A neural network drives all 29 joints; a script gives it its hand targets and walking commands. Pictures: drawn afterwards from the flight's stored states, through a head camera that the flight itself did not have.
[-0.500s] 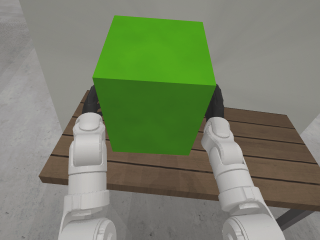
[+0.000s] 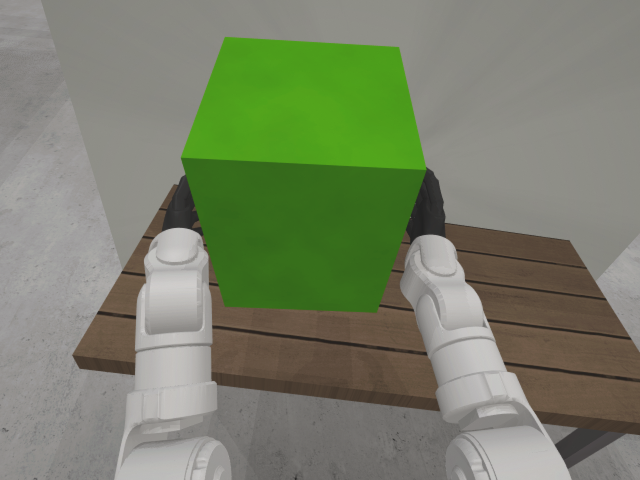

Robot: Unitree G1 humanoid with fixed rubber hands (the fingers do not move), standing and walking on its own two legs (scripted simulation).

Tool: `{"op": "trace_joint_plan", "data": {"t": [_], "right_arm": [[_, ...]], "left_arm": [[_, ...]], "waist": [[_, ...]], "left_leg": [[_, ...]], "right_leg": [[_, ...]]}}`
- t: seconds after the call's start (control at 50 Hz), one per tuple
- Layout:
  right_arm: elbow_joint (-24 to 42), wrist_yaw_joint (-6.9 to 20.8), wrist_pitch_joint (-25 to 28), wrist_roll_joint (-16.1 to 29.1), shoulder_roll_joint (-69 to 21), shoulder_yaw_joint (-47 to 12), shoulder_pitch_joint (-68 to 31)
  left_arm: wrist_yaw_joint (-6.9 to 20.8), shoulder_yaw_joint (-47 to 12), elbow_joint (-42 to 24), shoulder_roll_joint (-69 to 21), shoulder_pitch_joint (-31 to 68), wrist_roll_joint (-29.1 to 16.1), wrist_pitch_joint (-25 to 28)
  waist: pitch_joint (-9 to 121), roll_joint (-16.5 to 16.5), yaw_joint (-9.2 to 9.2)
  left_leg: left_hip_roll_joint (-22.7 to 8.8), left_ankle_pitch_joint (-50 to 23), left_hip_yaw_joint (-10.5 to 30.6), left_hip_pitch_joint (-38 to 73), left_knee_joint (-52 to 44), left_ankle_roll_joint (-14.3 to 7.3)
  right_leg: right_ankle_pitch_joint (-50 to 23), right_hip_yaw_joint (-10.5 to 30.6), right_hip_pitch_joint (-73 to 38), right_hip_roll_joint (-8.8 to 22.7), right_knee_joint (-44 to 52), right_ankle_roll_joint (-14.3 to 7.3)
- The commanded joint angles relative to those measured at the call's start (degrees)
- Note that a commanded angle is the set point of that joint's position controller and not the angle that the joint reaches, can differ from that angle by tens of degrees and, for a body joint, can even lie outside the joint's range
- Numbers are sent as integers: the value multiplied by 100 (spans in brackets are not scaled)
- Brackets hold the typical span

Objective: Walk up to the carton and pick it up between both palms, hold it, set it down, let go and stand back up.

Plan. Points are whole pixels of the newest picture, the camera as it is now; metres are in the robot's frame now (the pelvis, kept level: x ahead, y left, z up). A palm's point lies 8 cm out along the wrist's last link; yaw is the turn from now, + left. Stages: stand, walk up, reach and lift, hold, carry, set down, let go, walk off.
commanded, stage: hold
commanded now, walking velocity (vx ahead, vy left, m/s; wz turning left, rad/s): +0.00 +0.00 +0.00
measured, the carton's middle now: (306, 185) +0.42 +0.01 +0.20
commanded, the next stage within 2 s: none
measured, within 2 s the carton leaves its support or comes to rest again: neither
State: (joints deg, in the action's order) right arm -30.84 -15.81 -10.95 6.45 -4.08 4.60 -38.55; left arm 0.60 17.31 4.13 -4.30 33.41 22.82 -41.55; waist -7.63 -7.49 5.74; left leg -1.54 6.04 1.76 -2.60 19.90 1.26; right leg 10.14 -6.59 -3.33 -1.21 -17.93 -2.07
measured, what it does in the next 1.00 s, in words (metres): stands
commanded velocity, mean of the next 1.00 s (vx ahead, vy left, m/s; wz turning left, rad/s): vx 0.00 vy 0.00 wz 0.00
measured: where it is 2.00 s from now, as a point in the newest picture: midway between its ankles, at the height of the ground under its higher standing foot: outside the picture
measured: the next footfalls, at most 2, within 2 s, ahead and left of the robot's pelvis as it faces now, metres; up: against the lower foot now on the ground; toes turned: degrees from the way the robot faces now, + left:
none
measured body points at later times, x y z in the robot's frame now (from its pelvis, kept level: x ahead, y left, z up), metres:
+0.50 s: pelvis -0.01 +0.00 +0.00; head -0.02 +0.05 +0.45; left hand +0.38 +0.15 +0.15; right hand +0.37 -0.14 +0.17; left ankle +0.07 +0.13 -0.74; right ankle +0.02 -0.09 -0.74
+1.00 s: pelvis +0.00 +0.00 +0.00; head -0.02 +0.06 +0.45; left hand +0.38 +0.15 +0.16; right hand +0.38 -0.14 +0.18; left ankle +0.07 +0.13 -0.74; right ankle +0.02 -0.09 -0.74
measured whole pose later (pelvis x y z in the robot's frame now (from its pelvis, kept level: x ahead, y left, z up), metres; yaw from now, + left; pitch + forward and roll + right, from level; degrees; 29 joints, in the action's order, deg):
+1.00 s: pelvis +0.00 +0.00 +0.00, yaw +0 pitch -12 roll -1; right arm -30.8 -15.6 -9.9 6.6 -4.1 4.3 -38.2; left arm 0.7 16.8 2.6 -4.5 32.8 23.8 -42.3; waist -8.2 -7.6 6.0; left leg -1.6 6.6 1.2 -1.8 20.0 1.1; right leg 10.3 -6.6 -4.2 -1.1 -17.6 -2.0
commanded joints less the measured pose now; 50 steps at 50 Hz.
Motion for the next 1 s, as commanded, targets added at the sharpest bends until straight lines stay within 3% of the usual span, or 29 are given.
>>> {"op": "trace_joint_plan", "data": {"t": [0.0,0.02,0.06,0.08,0.16,0.2,0.26,0.3,0.32,0.34,0.4,0.44,0.5,0.56,0.6,0.66,0.7,0.74,0.86,0.92,0.94,0.96,0.98], "right_arm": [[1785,870,351,217,-2547,-2120,-4142],[1771,890,342,161,-2555,-2095,-4294],[1424,928,313,10,-2442,-1855,-4161],[1541,955,353,49,-2509,-1879,-4132],[1671,948,392,153,-2470,-1993,-4345],[1797,917,419,194,-2488,-2067,-4283],[1886,922,452,186,-2562,-2175,-4243],[1707,942,416,144,-2522,-2143,-4103],[1932,967,481,151,-2553,-2164,-4395],[1780,962,466,103,-2536,-2091,-4254],[1337,1025,434,-39,-2438,-1919,-4204],[1374,1041,475,-101,-2459,-1808,-4211],[2005,1033,655,10,-2678,-2014,-4751],[1721,994,574,45,-2648,-2012,-4510],[1450,956,446,39,-2583,-2030,-4281],[1152,1005,393,-93,-2478,-1752,-4250],[1117,1048,445,-102,-2534,-1732,-4389],[1461,1033,561,-1,-2644,-1898,-4496],[1662,920,485,180,-2616,-2134,-4215],[1785,884,454,248,-2472,-2124,-4008],[1699,869,411,276,-2398,-2168,-3986],[1776,860,407,271,-2418,-2160,-3925],[1854,861,390,282,-2447,-2244,-3913]], "left_arm": [[911,-2883,-1031,-2724,4250,-954,611],[933,-2762,-866,-2709,4268,-885,569],[990,-2642,-601,-2631,4182,-743,506],[970,-2768,-878,-2742,4212,-818,530],[1005,-2626,-825,-2681,4192,-767,480],[986,-2799,-1041,-2750,4250,-890,534],[972,-2770,-1151,-2724,4270,-911,596],[956,-2733,-1100,-2676,4216,-876,612],[954,-2713,-1030,-2687,4291,-919,609],[939,-2716,-1012,-2658,4287,-904,612],[935,-2474,-606,-2569,4214,-708,564],[948,-2588,-690,-2615,4339,-775,567],[890,-2856,-963,-2828,4529,-1030,679],[846,-2803,-894,-2748,4507,-991,704],[915,-2518,-680,-2595,4284,-797,613],[981,-2404,-536,-2552,4392,-722,537],[968,-2377,-504,-2561,4521,-742,592],[937,-2655,-758,-2701,4541,-865,661],[930,-2741,-1029,-2712,4287,-849,639],[943,-2963,-1176,-2773,4095,-906,575],[946,-2869,-1085,-2707,4000,-827,523],[958,-2943,-1215,-2724,3986,-887,525],[972,-2941,-1291,-2694,4036,-906,539]], "waist": [[3273,1081,214],[3066,1026,110],[2704,1045,96],[2941,1110,128],[3049,1021,43],[3347,1084,183],[3465,1006,114],[3413,978,126],[3498,946,16],[3369,950,73],[2855,887,-56],[3010,962,39],[3804,932,10],[3763,986,95],[3304,853,21],[3029,916,40],[3054,903,-11],[3551,997,34],[3526,980,129],[3372,1226,286],[3273,1255,207],[3282,1222,271],[3299,1172,215]], "left_leg": [[246,-1286,-312,1827,22,-38],[253,-979,-352,1693,-69,-97],[216,-495,-390,1507,-255,-142],[194,-667,-371,1570,-236,-108],[230,-1043,-398,1666,-113,-103],[246,-1280,-362,1789,-9,-59],[240,-1459,-364,1924,18,-78],[222,-1372,-359,1944,-31,-86],[234,-1249,-380,1828,-36,-130],[235,-1133,-386,1791,-71,-137],[201,-549,-436,1550,-296,-223],[201,-503,-442,1529,-282,-210],[217,-959,-418,1801,-71,-211],[242,-1259,-393,1944,37,-167],[255,-980,-414,1751,-88,-227],[238,-298,-460,1483,-331,-228],[234,-255,-475,1381,-353,-269],[252,-748,-440,1648,-167,-209],[271,-1533,-394,1936,65,-83],[251,-1776,-341,2023,147,34],[241,-1735,-338,2021,111,25],[225,-1769,-323,2043,116,48],[243,-1769,-320,2008,118,30]], "right_leg": [[-1021,-83,194,-49,320,512],[-717,-87,232,-29,373,508],[-339,-91,316,12,425,479],[-466,-127,241,-44,361,468],[-766,-96,74,-49,361,479],[-998,-107,46,-60,328,487],[-1178,-146,44,-90,295,510],[-1027,-125,94,-86,336,491],[-869,-133,112,-65,348,492],[-802,-113,145,-49,355,481],[-210,-110,290,-39,445,441],[-238,-107,271,-18,437,430],[-667,-111,211,-59,352,456],[-960,-80,197,-41,341,474],[-834,-72,76,-18,378,515],[-186,-75,245,30,435,496],[-137,-66,248,45,437,471],[-557,-75,138,11,359,473],[-1320,-114,-40,-76,277,523],[-1409,-123,81,-63,292,490],[-1286,-126,97,-77,315,471],[-1298,-155,99,-94,300,477],[-1303,-155,54,-91,295,486]]}}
